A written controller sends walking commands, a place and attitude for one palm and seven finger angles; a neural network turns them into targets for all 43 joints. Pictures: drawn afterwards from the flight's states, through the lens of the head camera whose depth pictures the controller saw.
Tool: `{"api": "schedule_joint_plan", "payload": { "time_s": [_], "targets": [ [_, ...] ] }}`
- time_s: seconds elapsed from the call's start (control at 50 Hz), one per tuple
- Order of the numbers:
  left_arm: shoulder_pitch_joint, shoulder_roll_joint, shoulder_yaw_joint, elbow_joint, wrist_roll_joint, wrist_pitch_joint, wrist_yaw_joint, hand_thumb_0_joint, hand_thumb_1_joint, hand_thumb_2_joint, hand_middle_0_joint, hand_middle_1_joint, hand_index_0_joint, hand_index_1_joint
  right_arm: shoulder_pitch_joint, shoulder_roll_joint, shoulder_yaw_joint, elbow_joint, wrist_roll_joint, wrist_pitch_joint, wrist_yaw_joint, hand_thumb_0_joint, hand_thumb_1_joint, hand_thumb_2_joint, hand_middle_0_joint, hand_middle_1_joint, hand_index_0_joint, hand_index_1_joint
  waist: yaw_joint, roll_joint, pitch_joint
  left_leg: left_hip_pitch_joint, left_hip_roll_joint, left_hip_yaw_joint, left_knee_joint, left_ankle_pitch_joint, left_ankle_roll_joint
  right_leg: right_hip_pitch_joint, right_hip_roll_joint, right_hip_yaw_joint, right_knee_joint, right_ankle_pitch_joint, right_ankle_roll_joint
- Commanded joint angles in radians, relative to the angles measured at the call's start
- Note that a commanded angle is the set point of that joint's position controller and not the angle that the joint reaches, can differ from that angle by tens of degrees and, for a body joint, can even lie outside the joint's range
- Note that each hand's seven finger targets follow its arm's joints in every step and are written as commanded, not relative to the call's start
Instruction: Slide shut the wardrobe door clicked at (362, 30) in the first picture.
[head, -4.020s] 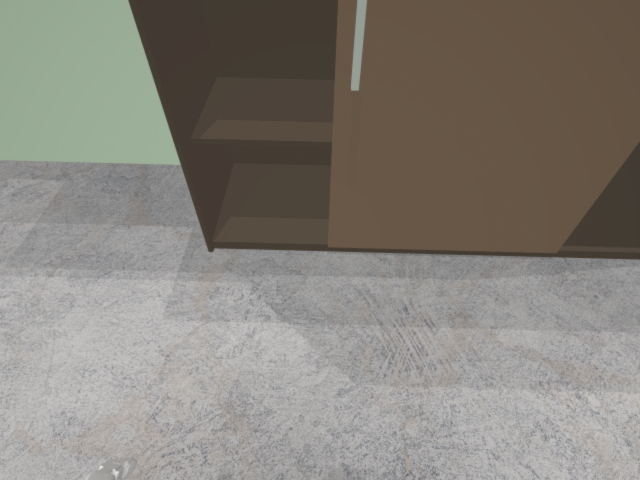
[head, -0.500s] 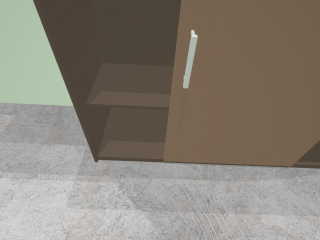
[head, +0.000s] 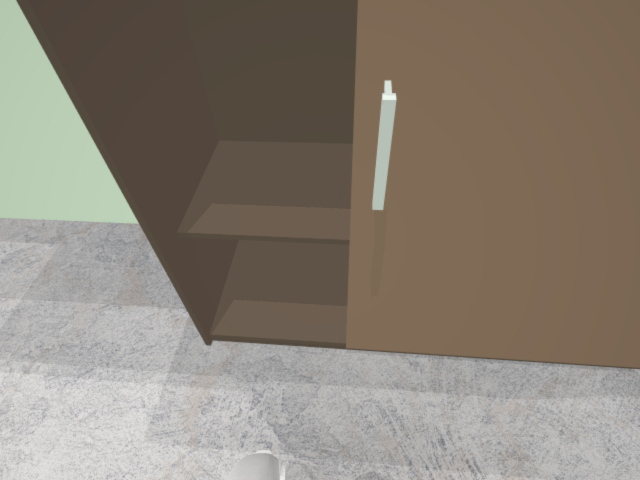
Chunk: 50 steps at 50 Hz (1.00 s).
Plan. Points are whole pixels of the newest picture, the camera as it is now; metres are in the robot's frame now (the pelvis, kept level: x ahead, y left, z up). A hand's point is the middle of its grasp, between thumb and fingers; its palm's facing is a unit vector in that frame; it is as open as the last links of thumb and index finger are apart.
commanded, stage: take the last steps up to it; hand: right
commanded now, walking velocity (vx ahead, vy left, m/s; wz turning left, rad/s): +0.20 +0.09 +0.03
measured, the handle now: (382, 150) +0.61 -0.07 +0.09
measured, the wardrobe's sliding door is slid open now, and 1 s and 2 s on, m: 0.47 0.47 0.47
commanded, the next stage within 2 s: come to a stop and stand still in 0.10 s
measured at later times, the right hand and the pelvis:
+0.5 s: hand (418, 446) +0.22 -0.12 -0.17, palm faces +0.04 +0.97 -0.22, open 7.2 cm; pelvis +0.12 +0.05 -0.01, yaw +0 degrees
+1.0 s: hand out of the picture +0.09 -0.18 -0.18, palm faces +0.04 +0.97 -0.23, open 7.4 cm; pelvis +0.10 +0.01 +0.00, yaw +1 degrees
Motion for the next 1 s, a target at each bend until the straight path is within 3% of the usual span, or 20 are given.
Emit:
{"api": "schedule_joint_plan", "payload": {
  "time_s": [0.0, 0.08, 0.12, 0.14, 0.16, 0.18, 0.2, 0.26, 0.3, 0.34, 0.4, 0.52, 0.6, 0.62, 0.64, 0.66, 0.7, 0.76, 0.9, 0.98],
  "targets": [
    [0.094, 0.118, 0.020, -0.008, 0.004, -0.012, 0.005, 0.000, 0.900, 0.900, -0.200, -0.300, -0.200, -0.300, -0.069, 0.012, 0.015, -0.067, 0.001, -0.005, 0.006, 0.000, -0.900, -0.900, 0.200, 0.300, 0.200, 0.300, 0.020, -0.167, 0.142, -0.066, 0.016, 0.019, -0.169, 0.022, 0.011, -0.030, -0.271, 0.136, -0.125, 0.407, -0.123],
    [0.107, 0.136, 0.028, 0.007, 0.015, 0.001, 0.004, 0.000, 0.900, 0.900, -0.200, -0.300, -0.200, -0.300, -0.138, 0.003, 0.015, -0.099, 0.006, -0.014, 0.005, 0.000, -0.900, -0.900, 0.200, 0.300, 0.200, 0.300, 0.035, -0.179, 0.142, 0.058, -0.021, 0.046, -0.327, -0.043, 0.047, -0.038, -0.293, 0.135, -0.067, 0.429, -0.115],
    [0.091, 0.149, 0.030, 0.009, 0.012, 0.009, 0.002, 0.000, 0.900, 0.900, -0.200, -0.300, -0.200, -0.300, -0.066, -0.015, 0.009, -0.082, 0.004, -0.023, 0.002, 0.000, -0.900, -0.900, 0.200, 0.300, 0.200, 0.300, -0.001, -0.159, 0.089, 0.219, -0.065, 0.081, -0.409, -0.043, 0.066, -0.052, -0.276, 0.114, 0.043, 0.516, -0.095],
    [0.081, 0.154, 0.030, 0.010, 0.006, 0.011, 0.000, 0.000, 0.900, 0.900, -0.200, -0.300, -0.200, -0.300, 0.052, -0.036, 0.002, -0.043, 0.002, -0.033, -0.001, 0.000, -0.900, -0.900, 0.200, 0.300, 0.200, 0.300, -0.056, -0.124, 0.018, 0.382, -0.089, 0.102, -0.487, 0.020, 0.071, -0.073, -0.239, 0.080, 0.183, 0.528, -0.066],
    [0.101, 0.126, 0.026, 0.010, -0.004, 0.010, -0.010, 0.000, 0.900, 0.900, -0.200, -0.300, -0.200, -0.300, 0.172, -0.106, -0.013, -0.005, -0.003, -0.048, -0.012, 0.000, -0.900, -0.900, 0.200, 0.300, 0.200, 0.300, -0.102, 0.007, -0.074, 0.627, -0.008, -0.006, -0.523, 0.084, 0.102, -0.228, -0.181, 0.047, 0.407, 0.391, -0.029],
    [0.170, 0.054, 0.012, -0.009, -0.017, 0.006, -0.013, 0.000, 0.900, 0.900, -0.200, -0.300, -0.200, -0.300, 0.267, -0.204, -0.037, 0.015, 0.000, -0.058, -0.025, 0.000, -0.900, -0.900, 0.200, 0.300, 0.200, 0.300, -0.107, 0.249, -0.218, 0.851, 0.284, -0.380, -0.591, 0.309, 0.215, -0.452, -0.023, 0.004, 0.728, -0.226, 0.021],
    [0.121, 0.084, 0.011, -0.022, -0.023, 0.018, -0.005, 0.000, 0.900, 0.900, -0.200, -0.300, -0.200, -0.300, 0.266, -0.220, -0.030, 0.008, 0.020, -0.057, -0.032, 0.000, -0.900, -0.900, 0.200, 0.300, 0.200, 0.300, -0.114, 0.159, -0.250, 0.753, 0.336, -0.424, -0.649, 0.466, 0.271, -0.438, -0.019, 0.139, 0.881, -0.365, 0.012],
    [0.062, 0.042, 0.006, -0.005, -0.019, 0.048, 0.004, 0.000, 0.900, 0.900, -0.200, -0.300, -0.200, -0.300, -0.020, -0.091, 0.010, -0.058, 0.015, -0.046, -0.058, 0.000, -0.900, -0.900, 0.200, 0.300, 0.200, 0.300, -0.007, -0.030, -0.068, 0.417, 0.249, -0.180, -0.655, 0.655, 0.230, -0.361, -0.092, 0.213, 0.827, -0.208, 0.038],
    [0.083, 0.013, 0.003, 0.002, -0.024, 0.085, 0.006, 0.000, 0.900, 0.900, -0.200, -0.300, -0.200, -0.300, -0.081, -0.079, 0.021, -0.078, 0.007, -0.036, -0.064, 0.000, -0.900, -0.900, 0.200, 0.300, 0.200, 0.300, 0.033, 0.005, -0.025, 0.274, 0.211, -0.073, -0.657, 0.652, 0.201, -0.284, -0.078, 0.193, 0.691, -0.189, 0.054],
    [0.058, 0.025, 0.009, -0.008, -0.021, 0.103, 0.000, 0.000, 0.900, 0.900, -0.200, -0.300, -0.200, -0.300, -0.056, -0.088, 0.014, -0.080, 0.005, -0.023, -0.064, 0.000, -0.900, -0.900, 0.200, 0.300, 0.200, 0.300, 0.014, 0.035, -0.046, 0.291, 0.204, -0.080, -0.668, 0.565, 0.205, -0.290, -0.049, 0.168, 0.644, -0.176, 0.063],
    [-0.014, 0.050, 0.025, -0.058, -0.011, 0.113, -0.005, 0.000, 0.900, 0.900, -0.200, -0.300, -0.200, -0.300, -0.033, -0.109, -0.006, -0.095, 0.002, -0.009, -0.070, 0.000, -0.900, -0.900, 0.200, 0.300, 0.200, 0.300, -0.009, 0.045, -0.048, 0.339, 0.229, -0.116, -0.648, 0.630, 0.229, -0.356, -0.029, 0.173, 0.654, -0.166, 0.074],
    [-0.117, 0.083, 0.035, -0.136, -0.014, 0.112, -0.014, 0.000, 0.900, 0.900, -0.200, -0.300, -0.200, -0.300, -0.057, -0.144, -0.016, -0.128, -0.009, 0.004, -0.069, 0.000, -0.900, -0.900, 0.200, 0.300, 0.200, 0.300, -0.011, 0.101, -0.071, 0.361, 0.224, -0.138, -0.630, 0.542, 0.228, -0.321, -0.018, 0.191, 0.534, -0.172, 0.070],
    [-0.063, 0.092, 0.027, -0.128, -0.011, 0.090, -0.016, 0.000, 0.900, 0.900, -0.200, -0.300, -0.200, -0.300, -0.064, -0.146, -0.015, -0.122, 0.001, 0.014, -0.063, 0.000, -0.900, -0.900, 0.200, 0.300, 0.200, 0.300, 0.026, 0.069, -0.094, 0.324, 0.148, -0.097, -0.544, 0.304, 0.136, -0.124, -0.012, 0.146, 0.150, 0.077, 0.057],
    [-0.067, 0.137, 0.029, -0.134, -0.007, 0.080, -0.015, 0.000, 0.900, 0.900, -0.200, -0.300, -0.200, -0.300, -0.036, -0.115, -0.005, -0.122, 0.008, 0.019, -0.058, 0.000, -0.900, -0.900, 0.200, 0.300, 0.200, 0.300, 0.017, -0.052, -0.098, 0.259, 0.081, -0.056, -0.474, 0.145, 0.087, -0.049, -0.085, 0.209, 0.079, 0.201, 0.033],
    [-0.105, 0.208, 0.035, -0.161, 0.003, 0.073, -0.014, 0.000, 0.900, 0.900, -0.200, -0.300, -0.200, -0.300, -0.002, -0.061, 0.005, -0.127, 0.014, 0.025, -0.054, 0.000, -0.900, -0.900, 0.200, 0.300, 0.200, 0.300, -0.004, -0.284, -0.070, 0.199, -0.029, 0.025, -0.383, -0.141, 0.025, -0.098, -0.271, 0.409, 0.005, 0.401, -0.045],
    [-0.179, 0.217, 0.031, -0.184, 0.003, 0.075, -0.006, 0.000, 0.900, 0.900, -0.200, -0.300, -0.200, -0.300, -0.024, -0.069, 0.014, -0.123, 0.012, 0.032, -0.055, 0.000, -0.900, -0.900, 0.200, 0.300, 0.200, 0.300, -0.006, -0.316, -0.025, 0.215, -0.073, -0.010, -0.221, -0.354, 0.008, -0.221, -0.324, 0.458, -0.069, 0.420, -0.120],
    [-0.237, 0.202, 0.019, -0.186, 0.006, 0.074, 0.011, 0.000, 0.900, 0.900, -0.200, -0.300, -0.200, -0.300, -0.013, -0.088, 0.002, -0.089, 0.005, 0.048, -0.053, 0.000, -0.900, -0.900, 0.200, 0.300, 0.200, 0.300, -0.028, -0.270, 0.013, 0.199, -0.082, -0.109, -0.041, -0.316, 0.014, -0.269, -0.264, 0.396, -0.081, 0.322, -0.122],
    [-0.238, 0.177, 0.010, -0.178, -0.007, 0.065, 0.012, 0.000, 0.900, 0.900, -0.200, -0.300, -0.200, -0.300, 0.049, -0.087, 0.009, -0.043, 0.002, 0.038, -0.046, 0.000, -0.900, -0.900, 0.200, 0.300, 0.200, 0.300, -0.038, -0.166, -0.027, 0.161, -0.079, -0.096, -0.006, -0.241, -0.002, -0.149, -0.201, 0.310, -0.054, 0.333, -0.115],
    [-0.128, 0.171, 0.019, -0.093, -0.010, 0.061, 0.011, 0.000, 0.900, 0.900, -0.200, -0.300, -0.200, -0.300, 0.042, -0.041, 0.042, -0.017, 0.010, 0.028, -0.052, 0.000, -0.900, -0.900, 0.200, 0.300, 0.200, 0.300, 0.008, -0.163, -0.060, 0.267, -0.058, -0.047, -0.392, -0.272, -0.008, 0.003, -0.213, 0.356, -0.057, 0.358, -0.134],
    [-0.120, 0.128, 0.005, -0.060, -0.024, 0.051, 0.004, 0.000, 0.900, 0.900, -0.200, -0.300, -0.200, -0.300, 0.122, -0.061, 0.047, 0.039, 0.012, 0.005, -0.062, 0.000, -0.900, -0.900, 0.200, 0.300, 0.200, 0.300, -0.013, -0.077, -0.056, 0.459, -0.014, -0.094, -0.697, 0.016, 0.020, -0.114, -0.130, 0.304, 0.000, 0.246, -0.041]
  ]
}}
